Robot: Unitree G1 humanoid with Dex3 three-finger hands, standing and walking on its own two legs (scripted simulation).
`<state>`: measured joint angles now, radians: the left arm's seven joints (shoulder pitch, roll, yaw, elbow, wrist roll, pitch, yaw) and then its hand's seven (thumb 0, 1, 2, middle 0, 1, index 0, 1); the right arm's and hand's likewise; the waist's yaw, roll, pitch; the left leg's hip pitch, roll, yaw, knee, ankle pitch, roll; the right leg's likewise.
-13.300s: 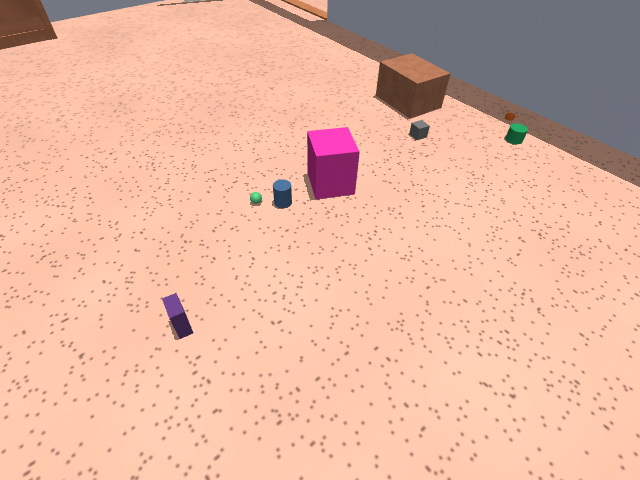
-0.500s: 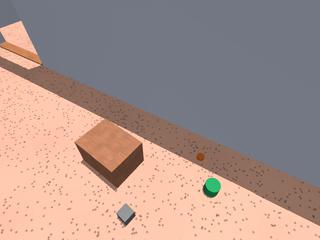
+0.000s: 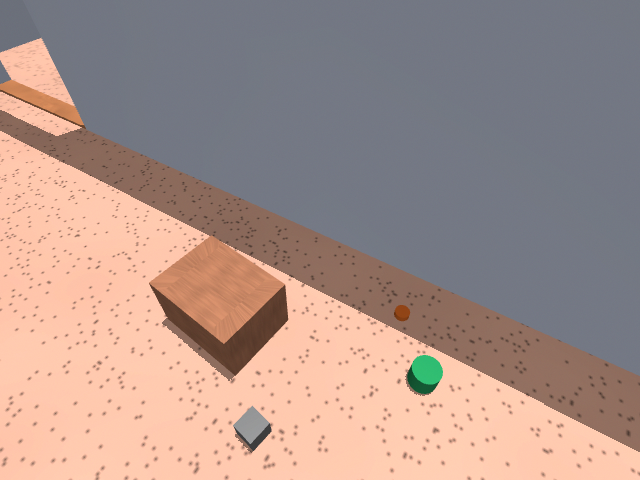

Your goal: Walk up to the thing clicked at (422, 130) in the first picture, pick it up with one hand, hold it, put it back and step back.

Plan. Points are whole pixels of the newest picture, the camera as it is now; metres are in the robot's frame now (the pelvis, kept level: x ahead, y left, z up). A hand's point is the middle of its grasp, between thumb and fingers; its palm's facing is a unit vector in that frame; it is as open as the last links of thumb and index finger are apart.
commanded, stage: stand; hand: left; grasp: from above
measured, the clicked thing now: (252, 428) +0.41 +0.19 -0.75
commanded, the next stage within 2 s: rise first in 0.24 s
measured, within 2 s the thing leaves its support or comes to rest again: neither
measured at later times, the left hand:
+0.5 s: hand out of the picture +0.13 +0.25 -0.16, palm faces +0.03 -0.94 -0.33, open 8.1 cm
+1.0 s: hand out of the picture +0.13 +0.27 -0.23, palm faces -0.09 -0.85 -0.53, open 13.9 cm
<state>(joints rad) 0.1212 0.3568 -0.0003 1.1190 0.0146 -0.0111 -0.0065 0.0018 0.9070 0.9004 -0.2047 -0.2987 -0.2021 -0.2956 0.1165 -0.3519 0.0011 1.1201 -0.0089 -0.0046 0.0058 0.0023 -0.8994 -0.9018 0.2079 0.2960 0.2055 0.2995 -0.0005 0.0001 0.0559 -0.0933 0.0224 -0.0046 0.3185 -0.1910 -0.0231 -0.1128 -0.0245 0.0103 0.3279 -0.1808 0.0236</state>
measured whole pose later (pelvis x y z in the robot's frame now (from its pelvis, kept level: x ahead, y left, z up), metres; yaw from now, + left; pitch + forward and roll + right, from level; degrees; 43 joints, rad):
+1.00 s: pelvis -0.01 +0.01 -0.08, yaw +0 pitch +16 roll -1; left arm 0.13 0.27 0.15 0.65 0.27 0.23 0.13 -0.01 -0.51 0.97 -0.13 -1.02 -0.14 -1.00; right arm 0.20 -0.23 -0.04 0.61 0.00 -0.10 -0.02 0.01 -0.97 -0.92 0.21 0.30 0.20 0.30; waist -0.01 -0.01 -0.08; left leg -0.83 0.02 -0.03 1.05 -0.50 -0.02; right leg -0.82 -0.02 0.00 1.02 -0.48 0.03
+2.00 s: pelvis -0.11 +0.00 -0.37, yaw -2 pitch +34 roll -3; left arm -0.89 0.43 0.20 1.45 0.69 0.38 0.64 0.00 -0.52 1.03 -0.12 -1.03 -0.11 -1.03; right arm 0.08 -0.24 0.01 0.89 -0.14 -0.22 0.13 0.01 -0.89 -0.90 0.21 0.30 0.20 0.30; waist -0.17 0.04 -0.17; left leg -2.08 0.00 -0.10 2.13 -0.65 -0.04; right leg -2.07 0.01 -0.01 2.08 -0.60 0.04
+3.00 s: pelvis -0.10 +0.00 -0.45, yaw -5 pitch +34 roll -6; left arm -1.20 0.67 0.37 1.78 0.81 0.30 0.68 0.00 -0.54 1.00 -0.12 -1.01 -0.11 -1.02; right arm 0.16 -0.32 0.07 0.90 -0.19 -0.32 0.29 0.00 -0.90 -0.90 0.20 0.29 0.20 0.30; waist -0.29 0.02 0.01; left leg -2.31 -0.01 -0.15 2.41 -0.70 -0.05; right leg -2.29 0.02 -0.03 2.32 -0.63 0.05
